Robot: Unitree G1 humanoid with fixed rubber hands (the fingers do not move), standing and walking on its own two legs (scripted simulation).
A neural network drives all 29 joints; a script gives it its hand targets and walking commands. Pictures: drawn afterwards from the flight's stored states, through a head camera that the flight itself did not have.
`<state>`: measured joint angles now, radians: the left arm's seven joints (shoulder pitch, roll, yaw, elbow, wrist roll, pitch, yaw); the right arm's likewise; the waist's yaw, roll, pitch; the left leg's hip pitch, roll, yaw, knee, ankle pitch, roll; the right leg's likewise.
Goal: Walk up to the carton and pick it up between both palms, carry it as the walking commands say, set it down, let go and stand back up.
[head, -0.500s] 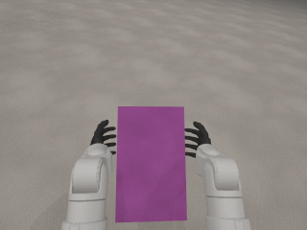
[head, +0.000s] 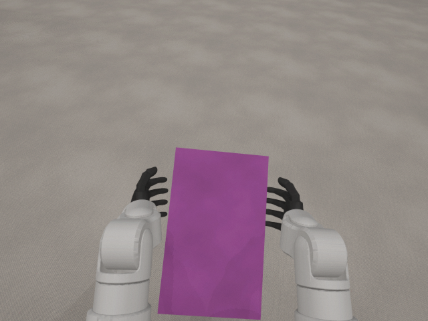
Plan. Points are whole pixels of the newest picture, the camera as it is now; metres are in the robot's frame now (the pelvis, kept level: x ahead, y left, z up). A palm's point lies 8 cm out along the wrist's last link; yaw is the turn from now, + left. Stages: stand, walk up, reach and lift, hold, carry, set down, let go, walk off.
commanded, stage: carry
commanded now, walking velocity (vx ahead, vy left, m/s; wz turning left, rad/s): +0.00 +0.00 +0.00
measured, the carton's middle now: (212, 224) +0.35 +0.01 -0.02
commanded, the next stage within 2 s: none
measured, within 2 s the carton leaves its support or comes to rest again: neither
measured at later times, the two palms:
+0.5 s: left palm (169, 142) +0.48 +0.11 +0.09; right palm (283, 157) +0.45 -0.14 +0.09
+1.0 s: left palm (171, 114) +0.57 +0.11 +0.11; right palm (276, 132) +0.52 -0.14 +0.10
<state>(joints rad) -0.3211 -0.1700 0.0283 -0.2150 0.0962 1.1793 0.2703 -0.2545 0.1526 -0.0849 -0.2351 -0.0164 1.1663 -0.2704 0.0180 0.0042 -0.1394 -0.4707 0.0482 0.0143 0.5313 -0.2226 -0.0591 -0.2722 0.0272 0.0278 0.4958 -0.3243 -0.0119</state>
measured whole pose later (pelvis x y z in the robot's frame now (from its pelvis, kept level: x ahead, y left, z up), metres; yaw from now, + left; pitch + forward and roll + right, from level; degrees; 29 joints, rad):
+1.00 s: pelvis +0.26 +0.04 +0.00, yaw -11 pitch +5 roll -1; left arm -0.28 -0.16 0.04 -0.24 0.10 1.17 0.24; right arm -0.23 0.15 -0.03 -0.27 -0.05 1.17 -0.26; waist 0.02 -0.01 -0.13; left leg -0.24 0.06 0.16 0.53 -0.36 0.01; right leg -0.30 -0.02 0.03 0.54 -0.29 0.02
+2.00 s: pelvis +0.17 +0.04 -0.01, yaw -11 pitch -3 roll +0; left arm -0.28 -0.16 0.06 -0.14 0.10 1.16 0.21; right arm -0.25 0.15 -0.04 -0.19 -0.08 1.17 -0.25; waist 0.02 0.00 -0.07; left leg -0.25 0.06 0.16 0.62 -0.31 0.01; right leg -0.31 -0.03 0.03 0.61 -0.25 0.04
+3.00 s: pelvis +0.00 +0.11 -0.01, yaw -14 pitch +2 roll +1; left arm -0.27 -0.16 0.02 -0.30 0.10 1.21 0.23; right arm -0.27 0.15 -0.04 -0.28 -0.07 1.19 -0.27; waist 0.02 0.02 0.00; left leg -0.51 0.03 0.08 0.92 -0.46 0.02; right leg -0.42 -0.02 0.03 0.62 -0.24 0.01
